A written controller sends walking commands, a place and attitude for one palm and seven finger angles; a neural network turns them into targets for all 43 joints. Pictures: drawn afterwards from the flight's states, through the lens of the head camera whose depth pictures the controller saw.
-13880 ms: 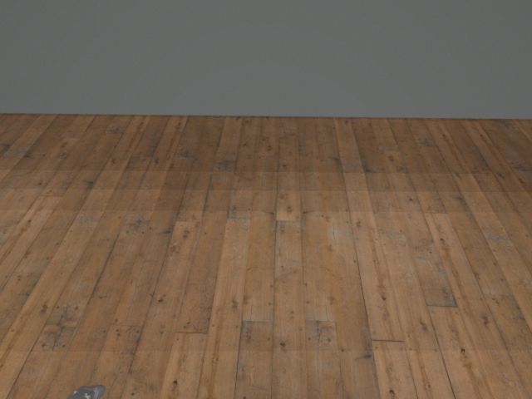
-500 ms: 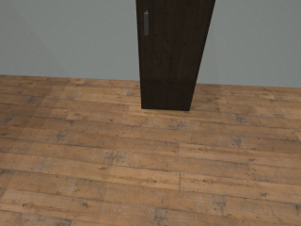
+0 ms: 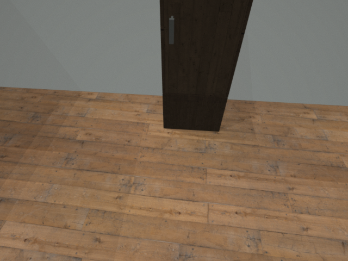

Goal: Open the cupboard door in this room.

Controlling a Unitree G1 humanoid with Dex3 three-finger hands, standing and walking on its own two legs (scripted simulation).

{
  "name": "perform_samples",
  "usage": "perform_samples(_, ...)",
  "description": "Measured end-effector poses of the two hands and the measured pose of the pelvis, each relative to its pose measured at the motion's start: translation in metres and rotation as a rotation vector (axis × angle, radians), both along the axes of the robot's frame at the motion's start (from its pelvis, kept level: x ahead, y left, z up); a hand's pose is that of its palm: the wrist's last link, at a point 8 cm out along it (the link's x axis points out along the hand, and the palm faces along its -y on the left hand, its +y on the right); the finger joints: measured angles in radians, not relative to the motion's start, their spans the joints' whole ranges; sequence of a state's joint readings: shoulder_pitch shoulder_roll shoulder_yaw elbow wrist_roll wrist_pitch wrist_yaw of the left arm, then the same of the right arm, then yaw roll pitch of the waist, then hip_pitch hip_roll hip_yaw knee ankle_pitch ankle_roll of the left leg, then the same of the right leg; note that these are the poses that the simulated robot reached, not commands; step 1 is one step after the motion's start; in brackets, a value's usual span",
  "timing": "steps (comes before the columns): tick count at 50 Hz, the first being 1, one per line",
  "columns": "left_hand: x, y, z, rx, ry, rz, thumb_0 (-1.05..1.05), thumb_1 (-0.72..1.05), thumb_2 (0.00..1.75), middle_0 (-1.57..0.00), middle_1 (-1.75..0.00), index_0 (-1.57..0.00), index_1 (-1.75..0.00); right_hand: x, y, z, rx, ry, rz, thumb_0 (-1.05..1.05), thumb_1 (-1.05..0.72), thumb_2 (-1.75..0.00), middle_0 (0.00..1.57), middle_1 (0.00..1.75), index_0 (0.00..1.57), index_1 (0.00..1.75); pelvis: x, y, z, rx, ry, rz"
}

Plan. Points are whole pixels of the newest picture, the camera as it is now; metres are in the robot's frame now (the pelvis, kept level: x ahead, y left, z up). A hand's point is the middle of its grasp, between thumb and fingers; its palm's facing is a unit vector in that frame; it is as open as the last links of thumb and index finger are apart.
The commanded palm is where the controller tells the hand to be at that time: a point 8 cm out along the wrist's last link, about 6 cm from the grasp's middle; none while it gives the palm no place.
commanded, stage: look at it before walking up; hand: left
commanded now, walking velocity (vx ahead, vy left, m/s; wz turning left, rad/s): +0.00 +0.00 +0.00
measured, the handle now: (171, 29) +1.16 +0.10 +0.03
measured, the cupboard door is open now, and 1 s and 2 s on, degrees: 0 0 0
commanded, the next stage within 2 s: walk to a spot facing it in 0.56 s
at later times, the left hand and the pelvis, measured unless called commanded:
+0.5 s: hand out of the picture -0.01 +0.17 -0.18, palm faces +0.03 -0.98 -0.19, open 7.3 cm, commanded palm none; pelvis +0.00 +0.00 +0.00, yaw -1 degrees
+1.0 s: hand out of the picture +0.06 +0.15 -0.18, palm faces -0.06 -0.97 -0.23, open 7.4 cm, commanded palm none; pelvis +0.04 -0.03 -0.02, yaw -7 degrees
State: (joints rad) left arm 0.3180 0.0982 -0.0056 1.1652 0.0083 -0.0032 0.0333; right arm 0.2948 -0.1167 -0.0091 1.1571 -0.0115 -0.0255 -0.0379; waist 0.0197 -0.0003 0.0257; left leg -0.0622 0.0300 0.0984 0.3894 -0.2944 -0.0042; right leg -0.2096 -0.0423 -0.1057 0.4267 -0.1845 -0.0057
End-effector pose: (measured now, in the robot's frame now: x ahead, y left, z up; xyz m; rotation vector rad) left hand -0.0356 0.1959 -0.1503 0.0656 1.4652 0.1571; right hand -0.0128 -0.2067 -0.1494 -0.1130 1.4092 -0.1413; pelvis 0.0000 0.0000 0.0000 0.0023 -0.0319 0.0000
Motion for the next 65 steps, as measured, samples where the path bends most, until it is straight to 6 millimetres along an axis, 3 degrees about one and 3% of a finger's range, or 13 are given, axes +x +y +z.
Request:
perform_samples(22,0.019,0.022,0.004,0.048,-0.044,-0.039,0.00,0.91,0.90,-0.20,-0.30,-0.20,-0.30,-0.029,0.010,-0.002,0.021,0.050,-0.036,0.00,-0.91,-0.90,0.20,0.30,0.20,0.29,-0.004,0.004,0.000,0.003,0.001,-0.010)
perform_samples(41,0.024,0.026,0.002,0.045,-0.026,-0.061,0.00,0.91,0.90,-0.20,-0.30,-0.20,-0.30,-0.014,-0.011,-0.004,-0.018,-0.001,-0.059,0.00,-0.91,-0.90,0.20,0.30,0.20,0.29,0.001,0.001,-0.004,0.008,0.004,-0.053)
perform_samples(45,0.040,0.020,0.005,0.055,-0.001,-0.094,0.00,0.91,0.90,-0.20,-0.30,-0.20,-0.30,-0.015,-0.021,-0.011,-0.005,-0.002,-0.114,0.00,-0.91,-0.90,0.20,0.30,0.20,0.29,0.015,-0.009,-0.008,0.018,0.010,-0.091)
perform_samples(51,0.100,0.000,0.003,0.096,-0.086,-0.139,0.00,0.91,0.90,-0.20,-0.30,-0.20,-0.30,-0.013,-0.047,-0.031,0.027,0.073,-0.146,0.00,-0.90,-0.90,0.20,0.30,0.20,0.30,0.045,-0.039,-0.023,0.019,0.017,-0.121)
perform_samples(53,0.113,-0.008,0.003,0.107,-0.122,-0.123,0.00,0.91,0.90,-0.20,-0.30,-0.20,-0.30,0.001,-0.059,-0.031,0.033,0.091,-0.133,0.00,-0.91,-0.90,0.20,0.30,0.20,0.29,0.054,-0.048,-0.023,0.015,0.016,-0.126)
perform_samples(55,0.119,-0.017,0.008,0.106,-0.117,-0.119,0.00,0.91,0.90,-0.20,-0.30,-0.20,-0.30,0.027,-0.071,-0.025,0.026,0.064,-0.125,0.00,-0.91,-0.90,0.20,0.30,0.20,0.29,0.064,-0.055,-0.017,0.019,0.018,-0.140)
perform_samples(60,0.129,-0.040,0.020,0.073,-0.034,-0.156,0.00,0.91,0.90,-0.20,-0.30,-0.20,-0.30,0.112,-0.098,-0.003,-0.003,-0.113,-0.131,0.01,-0.91,-0.90,0.20,0.30,0.20,0.29,0.096,-0.067,0.000,0.029,0.033,-0.176)
perform_samples(65,0.149,-0.055,0.023,0.042,0.014,-0.161,0.00,0.90,0.90,-0.20,-0.30,-0.20,-0.30,0.190,-0.109,0.008,-0.011,-0.226,-0.127,0.00,-0.91,-0.90,0.20,0.30,0.20,0.29,0.137,-0.072,0.004,0.026,0.038,-0.191)
